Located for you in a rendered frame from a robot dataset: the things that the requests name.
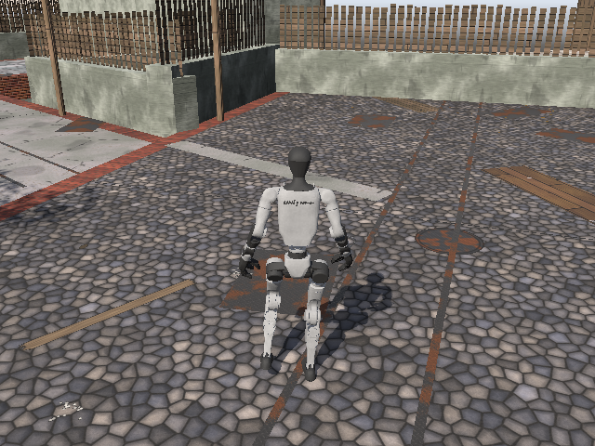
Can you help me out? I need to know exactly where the left robot hand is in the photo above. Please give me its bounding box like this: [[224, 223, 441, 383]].
[[239, 257, 260, 279]]

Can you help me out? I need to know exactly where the left robot upper arm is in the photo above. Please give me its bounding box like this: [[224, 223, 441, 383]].
[[252, 187, 280, 239]]

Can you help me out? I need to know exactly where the robot right thigh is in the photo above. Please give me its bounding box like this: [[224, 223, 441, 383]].
[[304, 259, 329, 325]]

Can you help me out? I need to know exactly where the right robot forearm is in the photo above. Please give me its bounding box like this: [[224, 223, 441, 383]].
[[335, 224, 351, 257]]

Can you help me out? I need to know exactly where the right robot hand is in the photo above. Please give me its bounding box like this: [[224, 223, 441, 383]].
[[331, 254, 353, 271]]

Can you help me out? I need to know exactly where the right robot upper arm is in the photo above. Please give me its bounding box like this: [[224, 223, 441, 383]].
[[318, 188, 345, 239]]

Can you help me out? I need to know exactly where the right robot shin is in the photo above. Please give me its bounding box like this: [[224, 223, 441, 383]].
[[305, 308, 321, 369]]

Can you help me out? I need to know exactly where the left robot forearm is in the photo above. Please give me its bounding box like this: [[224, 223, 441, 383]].
[[241, 224, 261, 261]]

